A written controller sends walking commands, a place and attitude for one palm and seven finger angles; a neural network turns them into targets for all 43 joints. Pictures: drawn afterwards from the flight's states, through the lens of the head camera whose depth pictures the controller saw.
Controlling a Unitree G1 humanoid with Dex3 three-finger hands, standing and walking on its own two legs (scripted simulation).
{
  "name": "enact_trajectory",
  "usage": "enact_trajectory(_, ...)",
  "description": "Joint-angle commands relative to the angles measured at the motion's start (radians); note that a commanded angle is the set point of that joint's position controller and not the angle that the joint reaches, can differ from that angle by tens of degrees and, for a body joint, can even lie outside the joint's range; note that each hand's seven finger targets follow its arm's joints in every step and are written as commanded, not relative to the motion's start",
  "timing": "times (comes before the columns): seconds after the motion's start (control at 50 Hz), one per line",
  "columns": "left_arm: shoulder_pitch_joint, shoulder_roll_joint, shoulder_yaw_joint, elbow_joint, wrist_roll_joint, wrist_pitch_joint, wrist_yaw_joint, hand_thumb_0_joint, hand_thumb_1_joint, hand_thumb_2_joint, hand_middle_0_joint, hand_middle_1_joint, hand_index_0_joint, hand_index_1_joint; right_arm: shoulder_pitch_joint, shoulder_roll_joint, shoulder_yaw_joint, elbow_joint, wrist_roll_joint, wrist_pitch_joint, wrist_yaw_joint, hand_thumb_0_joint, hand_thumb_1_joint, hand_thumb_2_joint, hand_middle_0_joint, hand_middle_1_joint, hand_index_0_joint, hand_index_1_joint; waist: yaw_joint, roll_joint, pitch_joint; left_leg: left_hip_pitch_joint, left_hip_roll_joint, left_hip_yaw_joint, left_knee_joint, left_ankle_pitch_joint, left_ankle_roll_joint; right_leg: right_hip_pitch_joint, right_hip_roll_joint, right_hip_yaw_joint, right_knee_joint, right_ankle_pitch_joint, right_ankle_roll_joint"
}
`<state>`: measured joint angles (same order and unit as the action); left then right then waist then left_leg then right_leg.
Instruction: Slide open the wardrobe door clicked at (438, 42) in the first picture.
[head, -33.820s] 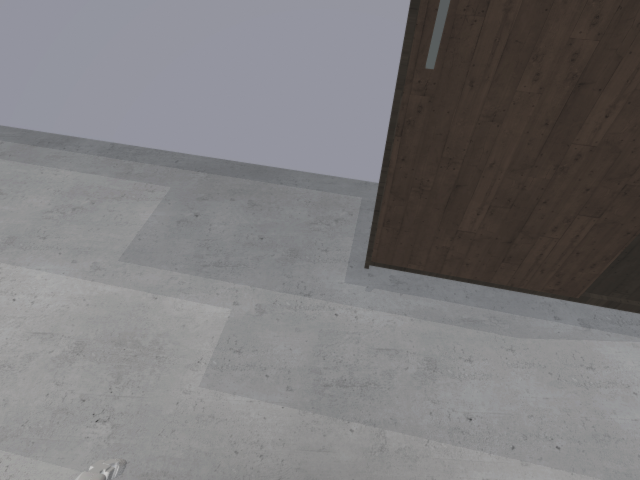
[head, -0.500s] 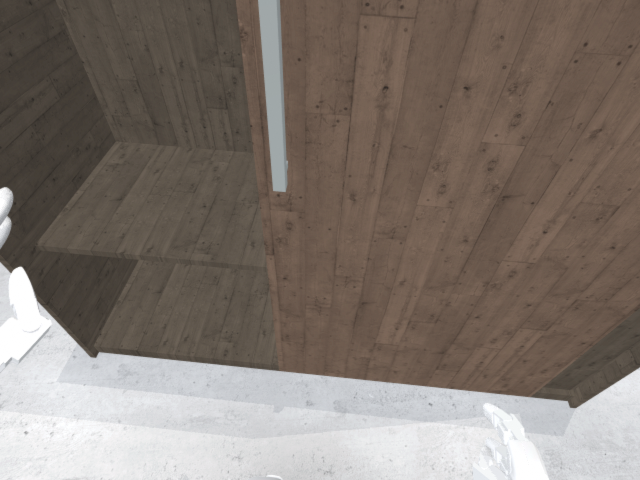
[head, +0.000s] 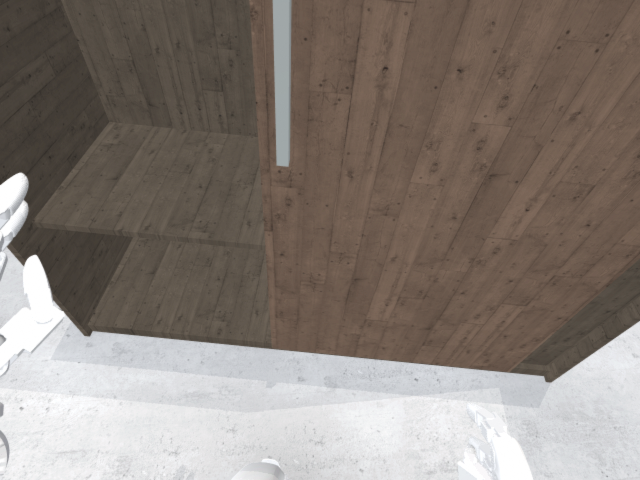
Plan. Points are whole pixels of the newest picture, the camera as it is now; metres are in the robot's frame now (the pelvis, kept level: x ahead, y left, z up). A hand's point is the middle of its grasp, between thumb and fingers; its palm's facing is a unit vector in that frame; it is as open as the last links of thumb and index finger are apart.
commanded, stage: stop stepping back and stand still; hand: left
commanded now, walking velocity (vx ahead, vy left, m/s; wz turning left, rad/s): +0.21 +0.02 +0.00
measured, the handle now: (284, 55) +0.57 +0.14 +0.24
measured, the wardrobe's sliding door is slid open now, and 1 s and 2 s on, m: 0.61 0.61 0.61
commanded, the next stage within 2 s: let the arm hang, fingers relaxed in 0.70 s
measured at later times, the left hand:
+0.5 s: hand (5, 369) +0.16 +0.29 +0.15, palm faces +0.49 -0.79 -0.36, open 7.4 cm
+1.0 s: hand out of the picture +0.08 +0.26 -0.11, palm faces +0.05 -0.92 -0.38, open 7.4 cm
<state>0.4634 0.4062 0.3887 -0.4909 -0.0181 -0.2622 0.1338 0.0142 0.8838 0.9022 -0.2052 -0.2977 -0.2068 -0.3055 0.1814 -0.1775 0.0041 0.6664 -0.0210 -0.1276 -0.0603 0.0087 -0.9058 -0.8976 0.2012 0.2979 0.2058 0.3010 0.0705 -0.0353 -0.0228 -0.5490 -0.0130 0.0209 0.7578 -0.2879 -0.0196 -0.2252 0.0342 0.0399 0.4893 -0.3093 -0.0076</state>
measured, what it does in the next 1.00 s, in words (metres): steps on the spot: left foot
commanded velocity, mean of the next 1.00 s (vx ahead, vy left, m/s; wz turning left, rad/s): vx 0.06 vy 0.00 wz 0.00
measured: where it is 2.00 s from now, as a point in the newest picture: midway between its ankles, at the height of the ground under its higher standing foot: outside the picture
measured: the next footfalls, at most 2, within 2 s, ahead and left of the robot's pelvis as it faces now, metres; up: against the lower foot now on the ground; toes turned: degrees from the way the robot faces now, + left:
left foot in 0.08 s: +0.01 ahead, +0.12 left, +0.00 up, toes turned +1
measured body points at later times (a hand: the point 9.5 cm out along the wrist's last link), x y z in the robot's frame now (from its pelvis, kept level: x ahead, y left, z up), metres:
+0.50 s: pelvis -0.04 +0.02 +0.00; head -0.05 +0.04 +0.45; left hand +0.12 +0.33 +0.17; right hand +0.10 -0.24 -0.08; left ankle -0.03 +0.12 -0.74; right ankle -0.06 -0.08 -0.73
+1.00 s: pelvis -0.06 +0.02 -0.01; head -0.06 +0.00 +0.44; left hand +0.07 +0.31 -0.08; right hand +0.09 -0.25 -0.12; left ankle -0.03 +0.12 -0.73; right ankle -0.06 -0.08 -0.73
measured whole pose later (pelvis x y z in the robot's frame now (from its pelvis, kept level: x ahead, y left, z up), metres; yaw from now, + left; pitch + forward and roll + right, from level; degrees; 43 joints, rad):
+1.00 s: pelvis -0.06 +0.02 -0.01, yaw +2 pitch +0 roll +1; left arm 0.22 0.32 0.05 0.63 0.03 0.05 0.00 0.01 0.90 0.90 -0.19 -0.29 -0.19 -0.30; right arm 0.12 -0.31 0.00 0.85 -0.02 -0.02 0.00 0.01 -0.91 -0.90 0.20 0.30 0.21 0.30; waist -0.01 0.03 -0.02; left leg -0.34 -0.05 0.00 0.59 -0.26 0.04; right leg -0.32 -0.01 -0.03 0.64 -0.33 -0.02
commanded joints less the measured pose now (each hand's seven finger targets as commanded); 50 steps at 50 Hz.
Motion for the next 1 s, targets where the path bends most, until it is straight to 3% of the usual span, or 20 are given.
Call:
enact_trajectory(0.0, -0.051, 0.205, 0.144, -0.129, -0.006, -0.009, 0.013, 0.0, 0.9, 0.9, -0.2, -0.3, -0.2, -0.3, -0.067, -0.123, -0.032, -0.184, 0.008, -0.044, -0.031, 0.0, -0.9, -0.9, 0.2, 0.3, 0.2, 0.3, -0.06, -0.026, -0.112, 0.242, 0.015, 0.007, -0.159, 0.104, 0.015, -0.021, -0.242, 0.087, 0.006, 0.716, -0.087)
enact_trajectory(0.04, -0.016, 0.204, 0.153, -0.214, -0.016, -0.011, 0.018, 0.0, 0.9, 0.9, -0.2, -0.3, -0.2, -0.3, -0.056, -0.169, -0.05, -0.208, 0.019, -0.055, -0.036, 0.0, -0.9, -0.9, 0.2, 0.3, 0.2, 0.3, -0.048, 0.157, -0.185, 0.399, 0.124, -0.1, -0.358, 0.498, 0.062, -0.042, -0.089, 0.018, 0.092, 0.4, 0.008)
enact_trajectory(0.06, 0.024, 0.216, 0.162, -0.231, -0.022, -0.016, 0.016, 0.0, 0.9, 0.9, -0.2, -0.3, -0.2, -0.3, -0.051, -0.185, -0.059, -0.22, 0.033, -0.065, -0.033, 0.0, -0.9, -0.9, 0.2, 0.3, 0.2, 0.3, -0.038, 0.226, -0.22, 0.446, 0.186, -0.153, -0.393, 0.503, 0.078, -0.035, -0.039, -0.002, 0.124, 0.139, 0.018)
enact_trajectory(0.1, 0.051, 0.23, 0.183, -0.28, -0.033, -0.004, 0.019, 0.0, 0.9, 0.9, -0.2, -0.3, -0.2, -0.3, -0.049, -0.159, -0.051, -0.236, 0.015, -0.076, -0.031, 0.0, -0.9, -0.9, 0.2, 0.3, 0.2, 0.3, -0.05, 0.245, -0.219, 0.531, 0.215, -0.291, -0.424, 0.656, 0.075, -0.143, 0.01, -0.039, 0.178, -0.055, 0.016)
enact_trajectory(0.16, 0.097, 0.228, 0.2, -0.317, -0.031, 0.001, 0.023, 0.0, 0.9, 0.9, -0.2, -0.3, -0.2, -0.3, -0.035, -0.159, -0.052, -0.218, 0.002, -0.088, -0.02, 0.0, -0.9, -0.9, 0.2, 0.3, 0.2, 0.3, -0.049, 0.246, -0.176, 0.399, 0.244, -0.303, -0.531, 0.225, 0.09, -0.062, -0.007, -0.009, 0.205, -0.13, 0.005)
enact_trajectory(0.22, 0.131, 0.183, 0.169, -0.225, -0.022, 0.024, 0.029, 0.0, 0.9, 0.9, -0.2, -0.3, -0.2, -0.3, -0.058, -0.171, -0.045, -0.221, 0.007, -0.072, -0.021, 0.0, -0.9, -0.9, 0.2, 0.3, 0.2, 0.3, -0.059, 0.218, -0.066, 0.148, 0.165, -0.187, -0.589, -0.222, 0.055, 0.133, 0.006, -0.084, -0.025, -0.066, -0.011)
enact_trajectory(0.26, 0.097, 0.207, 0.18, -0.17, -0.015, 0.023, 0.023, 0.0, 0.9, 0.9, -0.2, -0.3, -0.2, -0.3, -0.063, -0.179, -0.056, -0.221, -0.001, -0.05, -0.025, 0.0, -0.9, -0.9, 0.2, 0.3, 0.2, 0.3, -0.069, 0.119, -0.018, 0.119, 0.072, -0.105, -0.45, -0.228, 0.032, 0.099, -0.051, -0.006, -0.173, -0.115, -0.048)
enact_trajectory(0.32, 0.002, 0.178, 0.134, -0.123, -0.024, 0.021, 0.019, 0.0, 0.9, 0.9, -0.2, -0.3, -0.2, -0.3, -0.032, -0.169, -0.063, -0.178, 0.002, -0.041, -0.026, 0.0, -0.9, -0.9, 0.2, 0.3, 0.2, 0.3, -0.07, -0.117, -0.023, 0.284, 0.014, -0.052, 0.011, -0.018, 0.017, -0.218, -0.294, 0.318, -0.344, -0.339, -0.164)
enact_trajectory(0.36, -0.083, 0.162, 0.1, -0.107, -0.024, 0.032, 0.018, 0.0, 0.9, 0.9, -0.2, -0.3, -0.2, -0.3, -0.03, -0.172, -0.061, -0.167, 0.012, -0.045, -0.023, 0.0, -0.9, -0.9, 0.2, 0.3, 0.2, 0.3, -0.078, -0.111, 0.006, 0.224, 0.03, -0.058, 0.065, -0.038, 0.026, -0.198, -0.296, 0.289, -0.3, -0.26, -0.156)
enact_trajectory(0.42, -0.153, 0.152, 0.069, -0.105, -0.003, 0.02, 0.026, 0.0, 0.9, 0.9, -0.2, -0.3, -0.2, -0.3, -0.033, -0.169, -0.047, -0.152, 0.012, -0.065, -0.032, 0.0, -0.9, -0.9, 0.2, 0.3, 0.2, 0.3, -0.08, 0.025, 0.013, 0.33, 0.042, -0.047, -0.232, 0.008, 0.055, -0.155, -0.212, 0.156, -0.16, -0.099, -0.089)
enact_trajectory(0.48, -0.123, 0.193, 0.108, -0.178, 0.003, 0.001, 0.033, 0.0, 0.9, 0.9, -0.2, -0.3, -0.2, -0.3, -0.052, -0.192, -0.054, -0.172, 0.014, -0.088, -0.041, 0.0, -0.9, -0.9, 0.2, 0.3, 0.2, 0.3, -0.056, 0.092, -0.041, 0.352, 0.107, -0.133, -0.33, 0.196, 0.078, -0.052, -0.084, 0.06, -0.032, 0.138, -0.023)
enact_trajectory(0.52, -0.103, 0.202, 0.117, -0.239, 0.003, -0.012, 0.028, 0.0, 0.9, 0.9, -0.2, -0.3, -0.2, -0.3, -0.058, -0.169, -0.034, -0.176, 0.004, -0.09, -0.033, 0.0, -0.9, -0.9, 0.2, 0.3, 0.2, 0.3, -0.056, 0.256, -0.067, 0.325, 0.148, -0.226, -0.417, 0.32, 0.075, -0.007, -0.036, -0.034, 0.105, 0.16, 0.008)
enact_trajectory(0.6, 0.005, 0.193, 0.147, -0.194, -0.004, -0.016, 0.024, 0.0, 0.9, 0.9, -0.2, -0.3, -0.2, -0.3, -0.046, -0.168, -0.04, -0.185, -0.003, -0.099, -0.019, 0.0, -0.9, -0.9, 0.2, 0.3, 0.2, 0.3, -0.045, 0.209, -0.077, 0.3, 0.172, -0.204, -0.422, 0.366, 0.072, 0.052, -0.025, -0.047, 0.05, 0.088, 0.012)
enact_trajectory(0.68, 0.091, 0.166, 0.153, -0.077, -0.027, -0.011, 0.018, 0.0, 0.9, 0.9, -0.2, -0.3, -0.2, -0.3, -0.033, -0.166, -0.045, -0.186, 0.01, -0.079, -0.01, 0.0, -0.9, -0.9, 0.2, 0.3, 0.2, 0.3, -0.061, 0.013, -0.102, 0.252, 0.085, -0.099, -0.303, 0.272, 0.04, 0.105, -0.099, 0.061, -0.063, 0.303, -0.022)
enact_trajectory(0.76, 0.034, 0.172, 0.138, -0.083, -0.032, -0.004, 0.015, 0.0, 0.9, 0.9, -0.2, -0.3, -0.2, -0.3, -0.049, -0.168, -0.044, -0.183, 0.011, -0.069, -0.019, 0.0, -0.9, -0.9, 0.2, 0.3, 0.2, 0.3, -0.067, 0.05, -0.079, 0.316, 0.067, -0.084, -0.303, 0.177, 0.042, -0.006, -0.115, 0.088, -0.121, 0.2, -0.027)
enact_trajectory(0.78, -0.056, 0.039, -0.266, 0.642, 0.058, 0.158, -0.117, 0.0, 0.9, 0.9, -0.2, -0.3, -0.2, -0.3, -0.075, -0.349, -0.1, 0.074, 0.016, -0.08, 0.067, 0.0, -0.9, -0.9, 0.2, 0.3, 0.2, 0.3, -0.119, 0.085, -0.047, 0.279, 0.113, -0.119, -0.139, 0.439, 0.051, -0.085, -0.196, -0.001, 0.07, 0.453, -0.045)
enact_trajectory(0.82, -0.101, 0.009, -0.262, 0.684, 0.044, 0.247, -0.131, 0.0, 0.9, 0.9, -0.2, -0.3, -0.2, -0.3, -0.036, -0.3, -0.092, 0.043, 0.019, 0.014, 0.059, 0.0, -0.9, -0.9, 0.2, 0.3, 0.2, 0.3, -0.088, 0.068, -0.098, 0.271, 0.157, -0.184, -0.232, 0.4, 0.076, -0.107, -0.125, -0.03, 0.113, 0.144, -0.033)
enact_trajectory(0.88, -0.174, 0.031, -0.282, 0.858, 0.046, 0.257, -0.131, 0.0, 0.9, 0.9, -0.2, -0.3, -0.2, -0.3, -0.06, -0.315, -0.068, 0.049, -0.006, 0.054, 0.051, 0.0, -0.9, -0.9, 0.2, 0.3, 0.2, 0.3, -0.068, -0.041, -0.049, 0.158, 0.208, -0.318, -0.347, 0.348, 0.156, -0.035, -0.067, -0.018, 0.192, -0.011, -0.021)
enact_trajectory(0.94, -0.222, 0.066, -0.296, 1.069, 0.049, 0.251, -0.13, 0.0, 0.9, 0.9, -0.2, -0.3, -0.2, -0.3, -0.103, -0.312, -0.06, 0.103, -0.008, 0.079, 0.05, 0.0, -0.9, -0.9, 0.2, 0.3, 0.2, 0.3, -0.049, -0.084, -0.044, 0.142, 0.116, -0.22, -0.311, 0.208, 0.108, 0.053, -0.122, 0.042, 0.02, 0.094, -0.039)
enact_trajectory(0.98, -0.276, 0.065, -0.322, 1.181, 0.047, 0.252, -0.129, 0.0, 0.9, 0.9, -0.2, -0.3, -0.2, -0.3, -0.076, -0.245, -0.045, 0.152, -0.006, 0.108, 0.05, 0.0, -0.9, -0.9, 0.2, 0.3, 0.2, 0.3, -0.085, -0.086, -0.008, 0.243, 0.023, -0.112, -0.217, 0.066, 0.061, -0.069, -0.225, 0.16, -0.14, 0.039, -0.094)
